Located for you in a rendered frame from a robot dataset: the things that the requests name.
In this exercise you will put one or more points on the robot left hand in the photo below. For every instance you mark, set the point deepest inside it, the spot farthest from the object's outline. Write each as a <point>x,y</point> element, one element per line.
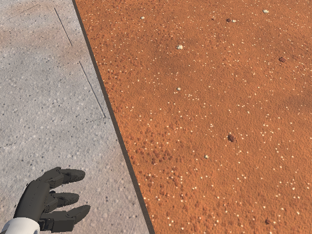
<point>38,203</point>

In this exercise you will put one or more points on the left robot forearm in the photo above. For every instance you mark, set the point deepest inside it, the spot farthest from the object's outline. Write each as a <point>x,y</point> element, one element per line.
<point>21,225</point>

